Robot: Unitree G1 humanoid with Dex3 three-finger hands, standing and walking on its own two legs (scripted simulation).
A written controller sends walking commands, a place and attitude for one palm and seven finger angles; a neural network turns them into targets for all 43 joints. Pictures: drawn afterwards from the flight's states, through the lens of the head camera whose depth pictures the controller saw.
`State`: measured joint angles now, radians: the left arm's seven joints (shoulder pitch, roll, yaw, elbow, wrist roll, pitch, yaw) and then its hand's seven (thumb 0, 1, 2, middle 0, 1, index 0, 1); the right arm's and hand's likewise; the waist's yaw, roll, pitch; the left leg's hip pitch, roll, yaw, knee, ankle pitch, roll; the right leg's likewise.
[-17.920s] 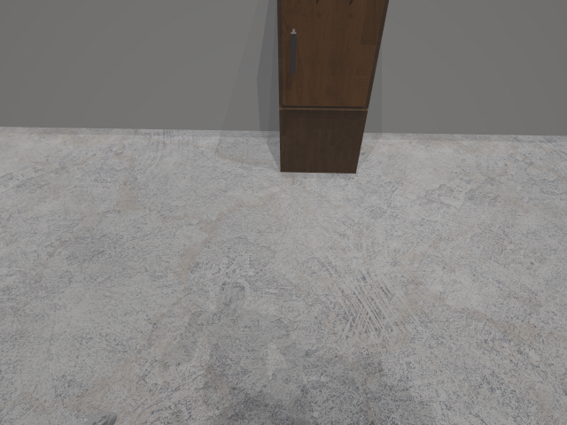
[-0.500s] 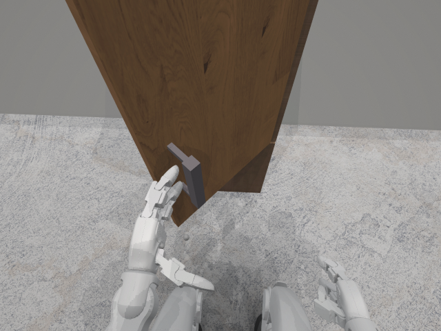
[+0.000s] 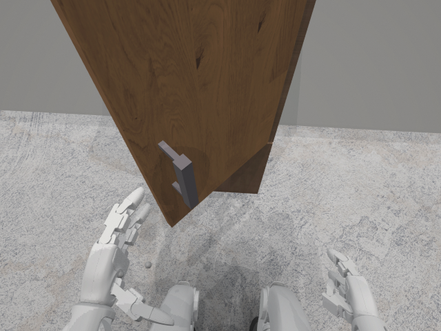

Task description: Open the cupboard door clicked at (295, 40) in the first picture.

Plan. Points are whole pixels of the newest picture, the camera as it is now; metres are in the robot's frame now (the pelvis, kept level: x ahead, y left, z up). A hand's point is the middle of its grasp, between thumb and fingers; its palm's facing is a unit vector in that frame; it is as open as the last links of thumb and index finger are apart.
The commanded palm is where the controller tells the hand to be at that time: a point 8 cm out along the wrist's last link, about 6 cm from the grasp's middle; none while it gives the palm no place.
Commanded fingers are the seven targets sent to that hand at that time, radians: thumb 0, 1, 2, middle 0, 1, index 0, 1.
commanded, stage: slide the hand sideways off the handle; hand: left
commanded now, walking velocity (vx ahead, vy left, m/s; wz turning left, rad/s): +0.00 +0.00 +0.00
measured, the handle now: (179, 177) +0.36 +0.10 +0.05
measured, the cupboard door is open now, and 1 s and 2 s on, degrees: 48 48 48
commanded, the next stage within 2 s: draw the hand back to the body in 0.02 s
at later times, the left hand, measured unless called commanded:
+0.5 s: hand (102, 263) +0.21 +0.16 +0.12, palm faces -0.02 -1.00 -0.07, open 16.3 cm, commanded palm +0.18 +0.23 +0.13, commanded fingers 0.00 -0.50 0.30 -0.15 -0.30 -0.15 -0.30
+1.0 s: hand out of the picture +0.22 +0.24 +0.21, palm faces +0.30 -0.86 -0.41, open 12.9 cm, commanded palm +0.18 +0.28 +0.24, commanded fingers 0.00 0.38 0.68 -0.18 -0.30 -0.18 -0.30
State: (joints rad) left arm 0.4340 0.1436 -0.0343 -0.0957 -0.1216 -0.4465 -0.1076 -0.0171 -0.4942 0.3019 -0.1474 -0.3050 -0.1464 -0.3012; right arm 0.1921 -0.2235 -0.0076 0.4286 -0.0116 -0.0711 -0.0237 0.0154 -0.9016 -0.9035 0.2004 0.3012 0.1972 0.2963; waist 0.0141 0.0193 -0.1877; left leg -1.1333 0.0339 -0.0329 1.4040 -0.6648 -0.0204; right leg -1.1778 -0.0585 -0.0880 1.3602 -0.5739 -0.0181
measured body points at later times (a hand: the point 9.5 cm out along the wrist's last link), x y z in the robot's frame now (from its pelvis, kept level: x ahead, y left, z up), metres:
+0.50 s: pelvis +0.00 +0.01 +0.05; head +0.06 +0.01 +0.49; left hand +0.20 +0.22 +0.12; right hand +0.19 -0.21 -0.03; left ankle +0.00 +0.13 -0.60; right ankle +0.04 -0.12 -0.60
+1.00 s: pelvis +0.04 +0.02 +0.12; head +0.03 +0.00 +0.57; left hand +0.20 +0.29 +0.24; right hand +0.22 -0.20 +0.04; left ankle +0.00 +0.13 -0.60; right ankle +0.04 -0.12 -0.60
